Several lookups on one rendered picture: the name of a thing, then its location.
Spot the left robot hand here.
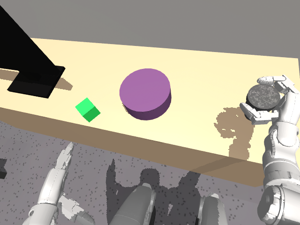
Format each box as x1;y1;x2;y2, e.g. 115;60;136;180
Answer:
37;142;95;225

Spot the right robot hand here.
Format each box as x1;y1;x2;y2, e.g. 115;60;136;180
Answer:
240;75;300;125

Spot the right robot arm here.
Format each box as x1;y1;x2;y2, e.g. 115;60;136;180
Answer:
257;121;300;225

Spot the left robot arm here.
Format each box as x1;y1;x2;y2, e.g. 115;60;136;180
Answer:
22;203;59;225

